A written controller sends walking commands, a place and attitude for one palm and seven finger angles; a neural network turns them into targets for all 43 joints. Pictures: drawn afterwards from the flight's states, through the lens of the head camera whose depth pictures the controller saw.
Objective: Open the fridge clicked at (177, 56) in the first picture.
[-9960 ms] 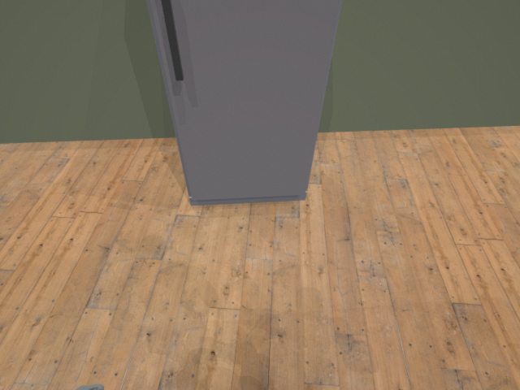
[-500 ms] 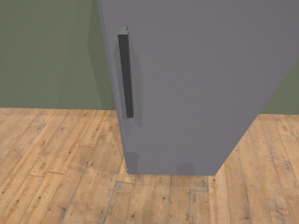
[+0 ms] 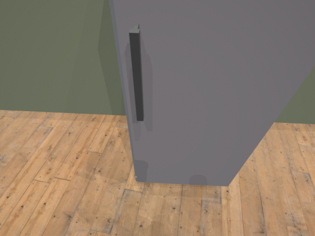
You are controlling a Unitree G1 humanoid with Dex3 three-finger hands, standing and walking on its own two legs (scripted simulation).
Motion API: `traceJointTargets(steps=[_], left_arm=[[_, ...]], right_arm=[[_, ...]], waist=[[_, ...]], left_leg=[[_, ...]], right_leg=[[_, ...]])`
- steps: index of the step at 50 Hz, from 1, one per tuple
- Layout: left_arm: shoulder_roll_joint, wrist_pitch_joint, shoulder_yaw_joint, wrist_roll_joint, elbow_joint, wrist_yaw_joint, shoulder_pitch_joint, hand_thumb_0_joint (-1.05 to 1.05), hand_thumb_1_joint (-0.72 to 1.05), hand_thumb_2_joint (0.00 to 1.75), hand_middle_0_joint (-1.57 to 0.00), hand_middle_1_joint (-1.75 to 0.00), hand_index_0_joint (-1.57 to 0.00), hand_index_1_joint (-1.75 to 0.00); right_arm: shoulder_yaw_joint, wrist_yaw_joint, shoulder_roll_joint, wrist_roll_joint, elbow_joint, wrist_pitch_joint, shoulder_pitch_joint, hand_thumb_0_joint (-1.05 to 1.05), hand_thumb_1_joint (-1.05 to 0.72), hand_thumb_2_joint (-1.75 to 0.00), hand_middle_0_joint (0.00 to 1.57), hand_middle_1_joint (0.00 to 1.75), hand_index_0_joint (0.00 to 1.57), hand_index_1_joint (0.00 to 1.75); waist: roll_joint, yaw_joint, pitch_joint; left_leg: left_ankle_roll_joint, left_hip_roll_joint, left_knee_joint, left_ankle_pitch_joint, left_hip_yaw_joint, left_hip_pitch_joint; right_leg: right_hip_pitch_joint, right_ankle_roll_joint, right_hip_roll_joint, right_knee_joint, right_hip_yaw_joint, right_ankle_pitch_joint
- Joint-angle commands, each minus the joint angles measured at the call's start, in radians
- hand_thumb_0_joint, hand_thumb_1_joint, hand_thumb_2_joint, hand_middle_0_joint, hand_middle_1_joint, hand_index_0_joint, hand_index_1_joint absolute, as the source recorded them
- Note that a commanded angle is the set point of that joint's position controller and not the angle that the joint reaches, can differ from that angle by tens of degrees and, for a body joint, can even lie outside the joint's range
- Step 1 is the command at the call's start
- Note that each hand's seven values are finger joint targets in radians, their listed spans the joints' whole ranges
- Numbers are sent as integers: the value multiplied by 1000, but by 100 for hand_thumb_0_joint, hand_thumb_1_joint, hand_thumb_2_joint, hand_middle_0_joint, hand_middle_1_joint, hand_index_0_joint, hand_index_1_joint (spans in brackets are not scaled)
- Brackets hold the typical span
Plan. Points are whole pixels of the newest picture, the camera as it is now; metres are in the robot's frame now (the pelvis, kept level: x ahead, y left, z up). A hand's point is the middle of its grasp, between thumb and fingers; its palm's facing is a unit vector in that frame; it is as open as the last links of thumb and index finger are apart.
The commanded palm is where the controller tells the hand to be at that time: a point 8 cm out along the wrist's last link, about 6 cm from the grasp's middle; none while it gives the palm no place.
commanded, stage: look again from close up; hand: left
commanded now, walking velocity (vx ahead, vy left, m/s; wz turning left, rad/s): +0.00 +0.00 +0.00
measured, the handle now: (138, 79) +0.52 +0.09 +0.13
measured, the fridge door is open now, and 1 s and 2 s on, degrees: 0 0 0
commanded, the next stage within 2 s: none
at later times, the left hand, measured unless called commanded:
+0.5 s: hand out of the picture +0.00 +0.20 -0.17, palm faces +0.00 -0.97 -0.25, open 7.4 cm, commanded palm none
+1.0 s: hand out of the picture -0.12 +0.17 -0.18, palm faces +0.05 -0.99 -0.16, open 7.4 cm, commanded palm none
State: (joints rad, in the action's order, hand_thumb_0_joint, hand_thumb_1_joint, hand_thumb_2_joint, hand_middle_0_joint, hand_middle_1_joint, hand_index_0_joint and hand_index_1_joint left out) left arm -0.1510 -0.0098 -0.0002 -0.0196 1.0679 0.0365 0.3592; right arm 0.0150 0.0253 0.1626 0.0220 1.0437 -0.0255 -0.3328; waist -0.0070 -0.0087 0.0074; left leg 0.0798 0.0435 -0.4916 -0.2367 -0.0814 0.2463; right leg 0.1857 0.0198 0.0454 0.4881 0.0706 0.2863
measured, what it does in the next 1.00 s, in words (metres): shifts its weight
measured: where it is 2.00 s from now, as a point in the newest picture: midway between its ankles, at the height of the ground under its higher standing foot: outside the picture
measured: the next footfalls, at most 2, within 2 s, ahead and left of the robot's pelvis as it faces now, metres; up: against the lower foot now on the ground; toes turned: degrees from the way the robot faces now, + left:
right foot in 1.76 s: -0.08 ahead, -0.08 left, +0.00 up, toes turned -2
left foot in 1.98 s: -0.16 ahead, +0.16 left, +0.00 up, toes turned +1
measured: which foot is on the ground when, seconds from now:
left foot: down 0.00-1.00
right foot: down 0.00-1.00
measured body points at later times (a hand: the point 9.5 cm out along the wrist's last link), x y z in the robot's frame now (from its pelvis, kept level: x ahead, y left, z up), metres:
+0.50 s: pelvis -0.04 +0.00 +0.00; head -0.07 +0.01 +0.45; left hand +0.00 +0.25 -0.15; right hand +0.01 -0.27 -0.13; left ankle +0.02 +0.07 -0.74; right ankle -0.02 -0.13 -0.74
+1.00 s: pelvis -0.06 +0.02 +0.00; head -0.08 +0.02 +0.45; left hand -0.12 +0.22 -0.16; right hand -0.07 -0.20 -0.16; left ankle +0.02 +0.07 -0.74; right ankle -0.02 -0.13 -0.74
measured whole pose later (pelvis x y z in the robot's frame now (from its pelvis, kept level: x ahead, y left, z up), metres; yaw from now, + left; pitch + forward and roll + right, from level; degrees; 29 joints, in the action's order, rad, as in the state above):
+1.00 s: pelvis -0.06 +0.02 +0.00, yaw +0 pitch -3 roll -1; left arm -0.12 0.01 0.00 -0.03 1.07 0.04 0.45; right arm 0.02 0.00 0.13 0.01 1.10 0.03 -0.32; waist 0.00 0.01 0.01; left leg 0.09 0.05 -0.42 -0.13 -0.09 0.27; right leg 0.22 0.02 0.05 0.44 0.05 0.18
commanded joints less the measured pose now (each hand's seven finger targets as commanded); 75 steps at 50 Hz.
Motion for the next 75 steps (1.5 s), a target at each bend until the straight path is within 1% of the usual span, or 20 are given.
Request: traceJointTargets(steps=[1, 2, 7, 9, 11, 19, 21, 22, 26, 32, 41, 44, 48, 49, 52, 58, 61, 66, 70, 75], left_arm=[[-150, -19, -32, -5, -88, 11, 26, 0, 90, 90, -20, -30, -20, -30], [-147, -18, -29, -5, -97, 12, 31, 0, 90, 90, -20, -30, -20, -30], [-187, -18, -32, -4, -130, 9, 5, 0, 90, 90, -20, -30, -20, -30], [-205, -18, -32, -3, -139, 7, -17, 0, 90, 90, -20, -30, -20, -30], [-221, -18, -31, -3, -145, 4, -35, 0, 90, 90, -20, -30, -20, -30], [-244, -13, -25, -6, -145, -4, -55, 0, 90, 90, -20, -30, -20, -30], [-240, -11, -23, -6, -139, -5, -47, 0, 90, 90, -20, -30, -20, -30], [-238, -11, -23, -7, -136, -4, -40, 0, 90, 90, -20, -30, -20, -30], [-222, -8, -20, -7, -118, -4, -23, 0, 90, 90, -20, -30, -20, -30], [-178, -3, -13, -7, -81, 1, 32, 0, 90, 90, -20, -30, -20, -30], [-97, 10, -11, -14, -27, 8, 135, 0, 90, 90, -20, -30, -20, -30], [-76, 11, -13, -16, -14, 9, 171, 0, 90, 90, -20, -30, -20, -30], [-56, 8, -15, -16, -9, 12, 196, 0, 90, 90, -20, -30, -20, -30], [-48, 8, -17, -15, -9, 12, 201, 0, 90, 90, -20, -30, -20, -30], [-46, 4, -18, -16, -6, 13, 211, 0, 90, 90, -20, -30, -20, -30], [-31, 4, -22, -16, -4, 14, 218, 0, 90, 90, -20, -30, -20, -30], [-23, 8, -26, -19, 3, 13, 241, 0, 90, 90, -20, -30, -20, -30], [-18, 5, -27, -17, 6, 11, 246, 0, 90, 90, -20, -30, -20, -30], [-29, 7, -30, -17, -3, 11, 228, 0, 90, 90, -20, -30, -20, -30], [-32, 17, -37, -17, -7, 8, 219, 0, 90, 90, -20, -30, -20, -30]], right_arm=[[40, 13, 171, -8, -92, -16, 1, 0, -90, -90, 20, 30, 20, 30], [35, 10, 164, -7, -94, -13, 1, 0, -90, -90, 20, 30, 20, 30], [34, 2, 194, -7, -108, -10, 60, 0, -90, -90, 20, 30, 20, 30], [34, -3, 207, -7, -111, -6, 86, 0, -90, -90, 20, 30, 20, 30], [34, -8, 220, -6, -116, -4, 107, 0, -90, -90, 20, 30, 20, 30], [27, -19, 236, -4, -103, 4, 117, 0, -90, -90, 20, 30, 20, 30], [26, -20, 237, -4, -95, 6, 115, 0, -90, -90, 20, 30, 20, 30], [25, -21, 232, -5, -94, 6, 107, 0, -90, -90, 20, 30, 20, 30], [24, -22, 222, -6, -69, 9, 88, 0, -90, -90, 20, 30, 20, 30], [19, -20, 184, -9, -32, 16, 36, 0, -90, -90, 20, 30, 20, 30], [25, -14, 131, -11, 6, 34, -12, 0, -90, -90, 20, 30, 20, 30], [29, -11, 121, -12, 7, 35, -12, 0, -90, -90, 20, 30, 20, 30], [32, -9, 98, -13, 10, 37, -23, 0, -90, -90, 20, 30, 20, 30], [32, -8, 92, -12, 10, 37, -27, 0, -90, -90, 20, 30, 20, 30], [32, -9, 77, -13, 11, 37, -31, 0, -90, -90, 20, 30, 20, 30], [33, -7, 62, -10, 18, 36, -43, 0, -90, -90, 20, 30, 20, 30], [35, -6, 70, -9, 14, 37, -31, 0, -90, -90, 20, 30, 20, 30], [35, -5, 62, -9, 11, 36, -28, 0, -90, -90, 20, 30, 20, 30], [35, -7, 55, -8, 12, 39, -34, 0, -90, -90, 20, 30, 20, 30], [37, -5, 57, -5, 12, 45, -44, 0, -90, -90, 20, 30, 20, 30]], waist=[[4, -4, 21], [26, 0, 22], [27, 8, 47], [43, 5, 66], [33, 5, 86], [10, 6, 88], [-8, 7, 85], [7, 10, 74], [-10, 10, 69], [0, 10, 56], [-38, 16, 113], [-22, 24, 111], [8, 20, 111], [-3, 16, 103], [32, 15, 101], [9, 8, 115], [-18, 19, 126], [5, 21, 105], [37, 15, 121], [25, 13, 114]], left_leg=[[-14, -145, 66, 209, 152, 1], [-12, -146, 55, 231, 147, 5], [-15, -145, 80, 170, 140, 7], [-22, -143, 100, 97, 136, 9], [-26, -142, 127, 24, 141, 12], [-38, -147, 197, -122, 162, 42], [-40, -148, 215, -159, 174, 50], [-39, -150, 214, -148, 173, 47], [-44, -154, 235, -188, 181, 65], [-46, -159, 250, -201, 193, 74], [-49, -169, 308, -332, 213, 147], [-46, -171, 313, -333, 215, 158], [-51, -154, 285, -302, 194, 131], [-54, -152, 282, -292, 193, 115], [-52, -142, 255, -268, 182, 104], [-55, -140, 253, -282, 184, 101], [-56, -146, 282, -328, 192, 136], [-60, -134, 263, -285, 177, 118], [-61, -118, 229, -283, 167, 110], [-65, -111, 220, -314, 164, 110]], right_leg=[[31, -72, 58, -34, -88, -179], [24, -70, 55, -34, -86, -194], [30, -67, 63, -67, -109, -177], [48, -65, 69, -94, -121, -124], [68, -65, 72, -123, -129, -64], [55, -56, 72, -180, -130, 40], [54, -52, 69, -184, -127, 59], [41, -51, 69, -182, -120, 43], [33, -45, 69, -185, -115, 62], [15, -40, 63, -169, -95, 40], [30, -27, 34, -119, -65, 63], [22, -27, 26, -100, -57, 41], [66, -31, 31, -119, -77, 76], [76, -34, 31, -121, -82, 82], [95, -37, 39, -141, -100, 99], [137, -39, 34, -137, -110, 132], [118, -34, 18, -109, -94, 123], [112, -42, 24, -118, -111, 113], [160, -45, 34, -148, -137, 180], [183, -44, 23, -130, -123, 207]])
